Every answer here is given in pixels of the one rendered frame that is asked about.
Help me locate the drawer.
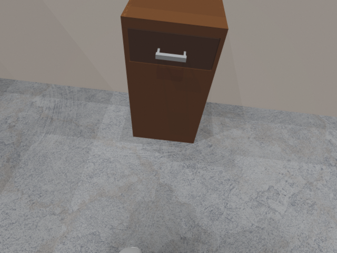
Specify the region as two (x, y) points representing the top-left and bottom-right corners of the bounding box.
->
(127, 27), (219, 70)

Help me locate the cabinet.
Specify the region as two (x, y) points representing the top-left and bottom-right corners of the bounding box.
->
(121, 0), (229, 143)

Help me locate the handle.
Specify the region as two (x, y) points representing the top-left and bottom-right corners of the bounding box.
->
(155, 48), (186, 62)

